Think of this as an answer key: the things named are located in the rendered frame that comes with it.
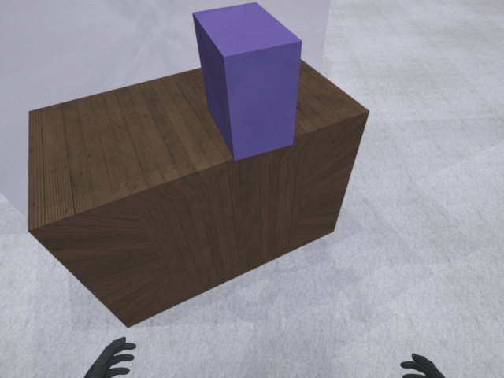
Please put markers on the pedestal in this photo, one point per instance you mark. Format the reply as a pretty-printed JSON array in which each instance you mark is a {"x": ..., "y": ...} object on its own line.
[{"x": 136, "y": 193}]

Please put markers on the robot right hand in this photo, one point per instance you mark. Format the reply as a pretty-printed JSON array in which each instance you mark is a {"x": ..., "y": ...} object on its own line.
[{"x": 421, "y": 364}]

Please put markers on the carton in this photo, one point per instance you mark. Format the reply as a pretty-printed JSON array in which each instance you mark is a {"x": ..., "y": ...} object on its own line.
[{"x": 250, "y": 67}]

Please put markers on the robot left hand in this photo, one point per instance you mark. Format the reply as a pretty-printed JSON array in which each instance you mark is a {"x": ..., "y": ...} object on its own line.
[{"x": 100, "y": 369}]

